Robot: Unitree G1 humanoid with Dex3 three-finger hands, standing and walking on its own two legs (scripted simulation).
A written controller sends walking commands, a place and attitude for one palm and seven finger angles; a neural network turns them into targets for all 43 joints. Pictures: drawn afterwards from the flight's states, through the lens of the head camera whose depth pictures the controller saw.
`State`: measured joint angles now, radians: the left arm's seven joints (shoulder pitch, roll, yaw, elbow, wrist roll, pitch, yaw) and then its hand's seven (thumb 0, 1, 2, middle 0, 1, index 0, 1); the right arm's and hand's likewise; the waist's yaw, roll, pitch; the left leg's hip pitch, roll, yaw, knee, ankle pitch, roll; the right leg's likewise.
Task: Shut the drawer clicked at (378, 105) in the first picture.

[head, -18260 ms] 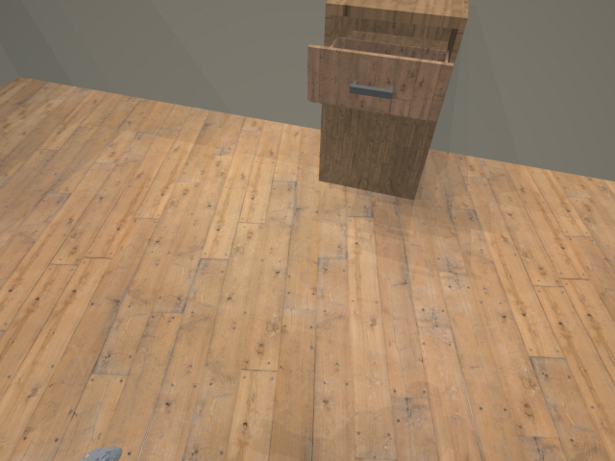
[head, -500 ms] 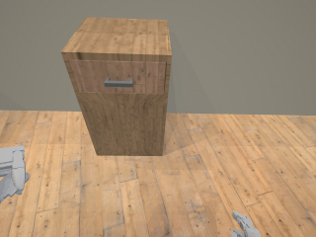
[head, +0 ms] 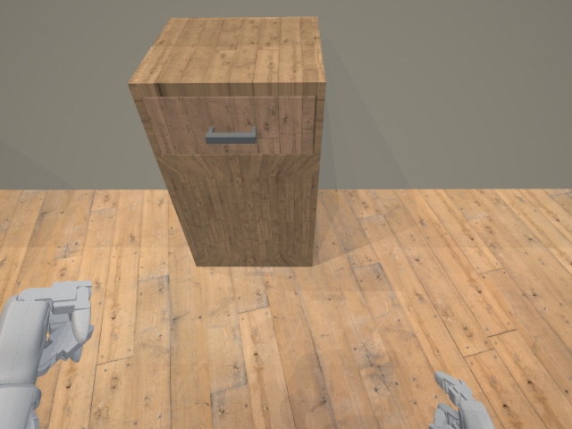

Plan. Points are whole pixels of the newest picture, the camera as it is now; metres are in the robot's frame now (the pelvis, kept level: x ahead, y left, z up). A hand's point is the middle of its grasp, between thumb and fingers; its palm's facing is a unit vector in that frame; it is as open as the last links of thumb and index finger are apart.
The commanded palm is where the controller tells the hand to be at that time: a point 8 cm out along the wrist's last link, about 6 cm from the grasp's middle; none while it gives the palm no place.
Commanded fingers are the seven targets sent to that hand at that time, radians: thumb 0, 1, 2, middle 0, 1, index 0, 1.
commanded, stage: let the arm hang, fingers relaxed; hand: left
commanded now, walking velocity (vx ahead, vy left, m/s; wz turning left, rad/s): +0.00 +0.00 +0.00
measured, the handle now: (231, 133) +0.83 +0.21 -0.07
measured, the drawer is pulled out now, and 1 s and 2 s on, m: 0.00 0.00 0.00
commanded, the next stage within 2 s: look to check the result in 1.04 s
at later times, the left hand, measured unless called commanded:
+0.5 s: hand out of the picture -0.10 +0.19 -0.16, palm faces +0.04 -0.97 -0.24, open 5.0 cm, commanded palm none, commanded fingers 0.00 0.90 0.90 -0.24 -0.34 -0.24 -0.34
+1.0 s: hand out of the picture -0.01 +0.14 -0.17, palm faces +0.05 -0.99 -0.16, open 7.3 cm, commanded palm none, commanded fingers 0.00 0.90 0.90 -0.20 -0.30 -0.20 -0.30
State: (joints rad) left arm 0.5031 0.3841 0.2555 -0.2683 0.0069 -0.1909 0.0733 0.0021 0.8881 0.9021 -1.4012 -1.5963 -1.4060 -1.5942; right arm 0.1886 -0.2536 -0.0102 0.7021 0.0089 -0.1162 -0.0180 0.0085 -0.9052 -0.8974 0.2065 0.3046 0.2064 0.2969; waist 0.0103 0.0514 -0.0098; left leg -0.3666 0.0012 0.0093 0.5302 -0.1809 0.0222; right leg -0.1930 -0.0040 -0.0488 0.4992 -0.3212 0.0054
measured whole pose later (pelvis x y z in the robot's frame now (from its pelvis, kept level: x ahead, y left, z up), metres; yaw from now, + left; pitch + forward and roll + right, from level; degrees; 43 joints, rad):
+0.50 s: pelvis -0.01 +0.00 +0.00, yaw +2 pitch -1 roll -1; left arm 0.40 0.21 0.01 1.15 0.02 0.02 0.03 0.01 0.90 0.90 -0.60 -0.76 -0.61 -0.76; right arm 0.31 -0.15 0.00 1.10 -0.01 0.03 -0.03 0.01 -0.91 -0.90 0.20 0.30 0.20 0.30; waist 0.00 0.02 0.07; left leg -0.30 -0.01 -0.02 0.46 -0.14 0.02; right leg -0.13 -0.01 -0.08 0.44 -0.29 0.00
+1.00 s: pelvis +0.00 -0.01 +0.00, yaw +1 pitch -2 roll +0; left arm 0.30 0.11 0.02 1.12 0.02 0.00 0.04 0.00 0.91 0.90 -0.20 -0.31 -0.21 -0.30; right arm 0.31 -0.11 -0.02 1.13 -0.02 0.01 -0.04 0.00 -0.91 -0.90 0.20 0.30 0.20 0.30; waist -0.02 0.00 0.04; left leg -0.28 -0.01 0.00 0.46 -0.16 0.01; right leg -0.12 -0.01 -0.06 0.47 -0.32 -0.01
